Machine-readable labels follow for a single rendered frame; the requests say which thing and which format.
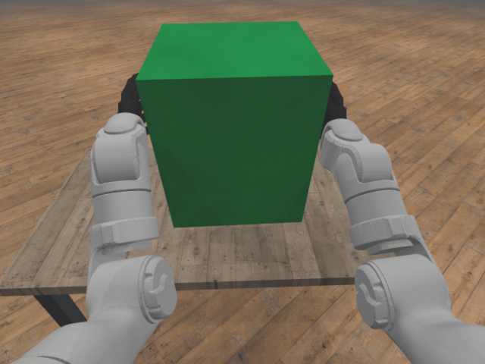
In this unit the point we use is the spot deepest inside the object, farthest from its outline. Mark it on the robot right upper arm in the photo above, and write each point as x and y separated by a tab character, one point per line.
406	297

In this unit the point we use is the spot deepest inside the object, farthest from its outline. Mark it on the carton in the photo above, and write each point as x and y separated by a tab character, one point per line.
234	113

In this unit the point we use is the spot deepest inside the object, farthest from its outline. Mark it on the table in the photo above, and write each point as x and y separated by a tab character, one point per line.
54	260

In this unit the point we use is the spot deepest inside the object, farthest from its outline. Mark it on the robot right hand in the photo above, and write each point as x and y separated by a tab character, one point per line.
335	108

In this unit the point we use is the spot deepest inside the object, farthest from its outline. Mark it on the left robot forearm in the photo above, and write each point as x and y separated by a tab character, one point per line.
121	186

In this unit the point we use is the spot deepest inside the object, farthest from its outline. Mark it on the robot left upper arm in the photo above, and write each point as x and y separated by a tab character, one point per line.
126	300

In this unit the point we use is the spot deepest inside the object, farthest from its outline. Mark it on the robot left hand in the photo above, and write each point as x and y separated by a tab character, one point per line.
130	100

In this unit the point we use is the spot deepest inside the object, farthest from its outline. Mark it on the right robot forearm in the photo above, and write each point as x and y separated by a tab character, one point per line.
363	170

